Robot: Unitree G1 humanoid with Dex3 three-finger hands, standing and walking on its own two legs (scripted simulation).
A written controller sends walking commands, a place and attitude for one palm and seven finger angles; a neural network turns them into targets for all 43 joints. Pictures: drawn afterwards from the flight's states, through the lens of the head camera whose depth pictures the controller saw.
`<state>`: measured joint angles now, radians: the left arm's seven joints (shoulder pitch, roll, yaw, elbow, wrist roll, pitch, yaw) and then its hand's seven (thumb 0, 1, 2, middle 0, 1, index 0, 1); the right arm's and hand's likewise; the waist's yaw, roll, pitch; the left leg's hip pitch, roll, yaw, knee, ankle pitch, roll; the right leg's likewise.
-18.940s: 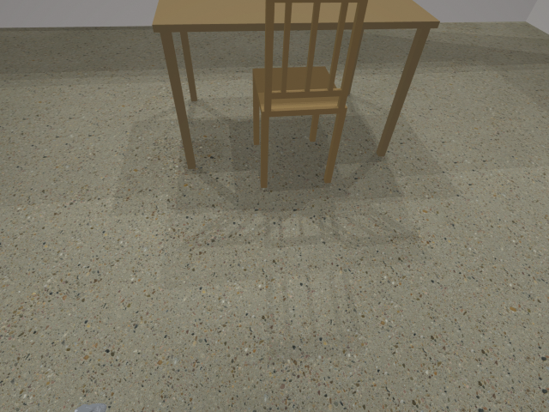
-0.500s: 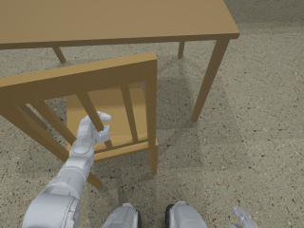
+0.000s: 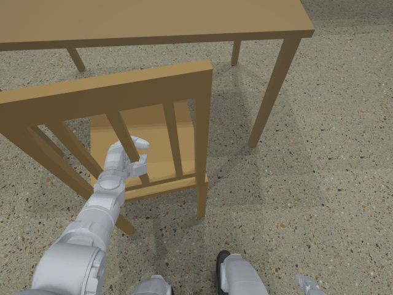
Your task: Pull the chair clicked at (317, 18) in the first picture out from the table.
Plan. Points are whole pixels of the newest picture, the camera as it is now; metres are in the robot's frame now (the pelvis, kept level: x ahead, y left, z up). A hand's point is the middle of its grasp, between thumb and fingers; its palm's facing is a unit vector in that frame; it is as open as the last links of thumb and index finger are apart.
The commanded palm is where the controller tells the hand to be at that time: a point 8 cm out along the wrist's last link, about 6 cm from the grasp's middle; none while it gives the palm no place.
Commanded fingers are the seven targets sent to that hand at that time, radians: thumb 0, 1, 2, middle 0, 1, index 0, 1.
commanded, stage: step backward, pulling the chair out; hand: left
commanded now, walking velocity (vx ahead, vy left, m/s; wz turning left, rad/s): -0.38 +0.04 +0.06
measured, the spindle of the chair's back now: (132, 153) +0.42 +0.15 -0.03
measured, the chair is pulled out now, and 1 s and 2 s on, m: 0.22 0.25 0.32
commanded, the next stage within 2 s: none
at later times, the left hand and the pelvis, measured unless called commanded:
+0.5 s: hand (140, 173) +0.37 +0.12 -0.05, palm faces -0.01 -0.98 -0.21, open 5.3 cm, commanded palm +0.38 +0.18 -0.04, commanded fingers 0.00 0.90 0.90 -0.50 -1.45 -0.50 -1.45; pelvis -0.02 +0.01 +0.00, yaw +0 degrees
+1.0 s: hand (139, 176) +0.36 +0.13 -0.05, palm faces -0.04 -0.98 -0.20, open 5.3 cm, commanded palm +0.37 +0.18 -0.04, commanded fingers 0.00 0.90 0.90 -0.50 -1.45 -0.50 -1.45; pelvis -0.02 +0.02 +0.01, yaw +0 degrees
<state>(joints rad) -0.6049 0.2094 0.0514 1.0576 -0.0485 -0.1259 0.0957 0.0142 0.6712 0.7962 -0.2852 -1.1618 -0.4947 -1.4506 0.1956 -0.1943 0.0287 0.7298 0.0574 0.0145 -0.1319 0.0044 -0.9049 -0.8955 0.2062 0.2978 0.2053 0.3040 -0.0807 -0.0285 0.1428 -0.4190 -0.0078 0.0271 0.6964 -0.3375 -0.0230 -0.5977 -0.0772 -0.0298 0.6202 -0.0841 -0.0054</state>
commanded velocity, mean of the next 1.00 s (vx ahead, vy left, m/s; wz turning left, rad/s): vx -0.38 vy -0.02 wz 0.05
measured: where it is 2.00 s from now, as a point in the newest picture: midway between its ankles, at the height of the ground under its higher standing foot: outside the picture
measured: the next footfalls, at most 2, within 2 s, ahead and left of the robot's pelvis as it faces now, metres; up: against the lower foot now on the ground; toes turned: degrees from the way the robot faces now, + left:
right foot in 1.88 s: +0.04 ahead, -0.13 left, +0.00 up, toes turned -2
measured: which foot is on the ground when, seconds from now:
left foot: down 0.00-1.00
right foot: down 0.00-1.00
